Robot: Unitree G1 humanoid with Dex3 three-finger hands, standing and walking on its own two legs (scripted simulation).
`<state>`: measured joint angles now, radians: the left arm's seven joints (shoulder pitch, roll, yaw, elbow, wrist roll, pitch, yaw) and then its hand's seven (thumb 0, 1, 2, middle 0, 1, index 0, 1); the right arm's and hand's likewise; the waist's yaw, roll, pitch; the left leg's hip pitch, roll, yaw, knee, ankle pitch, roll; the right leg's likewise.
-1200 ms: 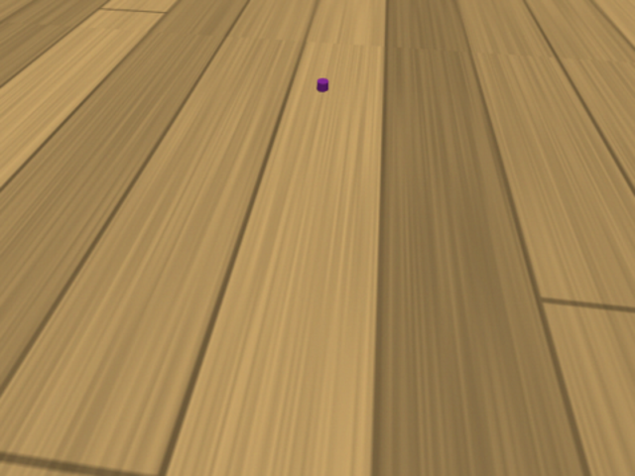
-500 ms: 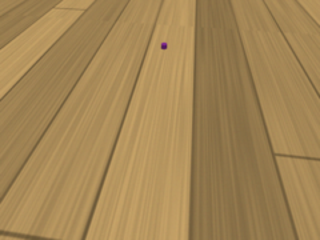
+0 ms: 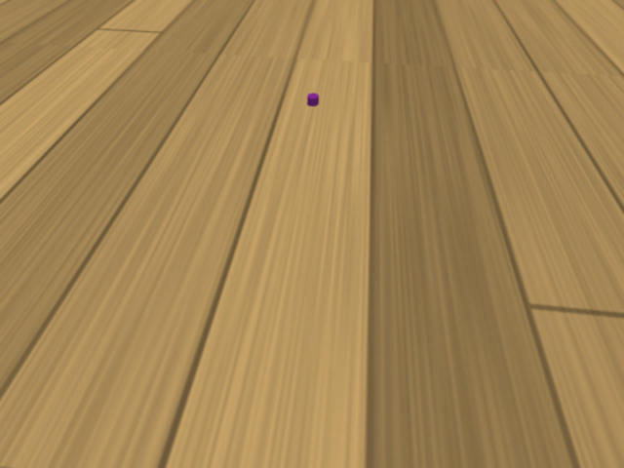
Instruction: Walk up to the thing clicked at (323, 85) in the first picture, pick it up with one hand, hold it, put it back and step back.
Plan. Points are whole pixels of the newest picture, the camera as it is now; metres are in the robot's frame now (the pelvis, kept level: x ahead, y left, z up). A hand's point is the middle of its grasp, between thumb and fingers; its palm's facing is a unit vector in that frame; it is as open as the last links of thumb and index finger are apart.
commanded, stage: walk up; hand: left
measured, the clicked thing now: (313, 99) +2.29 +0.02 -0.76
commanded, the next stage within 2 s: none
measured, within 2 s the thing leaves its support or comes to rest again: neither
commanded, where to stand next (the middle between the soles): +1.87 -0.17 m, yaw -5 degrees
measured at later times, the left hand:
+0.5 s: hand (204, 435) +0.19 +0.17 -0.13, palm faces +0.00 -0.92 -0.40, open 7.4 cm
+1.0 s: hand (248, 222) +0.62 +0.16 -0.13, palm faces -0.10 -0.92 -0.37, open 7.4 cm
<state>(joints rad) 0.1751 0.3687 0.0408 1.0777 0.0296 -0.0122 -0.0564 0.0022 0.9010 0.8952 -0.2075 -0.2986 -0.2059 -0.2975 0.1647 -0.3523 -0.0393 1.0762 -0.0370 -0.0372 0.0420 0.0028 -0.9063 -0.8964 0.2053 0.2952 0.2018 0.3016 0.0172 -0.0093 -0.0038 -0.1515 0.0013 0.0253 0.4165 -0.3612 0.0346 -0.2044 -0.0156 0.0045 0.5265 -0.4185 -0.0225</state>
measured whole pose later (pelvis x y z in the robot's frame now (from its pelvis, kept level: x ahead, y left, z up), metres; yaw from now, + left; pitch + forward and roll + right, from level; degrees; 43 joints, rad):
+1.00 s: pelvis +0.49 -0.11 -0.01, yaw -3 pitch -2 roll +2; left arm 0.20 0.45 0.03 0.89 -0.02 -0.08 -0.08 0.00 0.90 0.90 -0.21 -0.30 -0.20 -0.30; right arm 0.28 -0.39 -0.05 0.92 -0.01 -0.08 0.06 0.00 -0.90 -0.90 0.21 0.30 0.20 0.30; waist -0.03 -0.03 0.04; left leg -0.08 0.04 0.10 0.42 -0.31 -0.01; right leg -0.53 -0.09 0.04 0.91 -0.28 -0.01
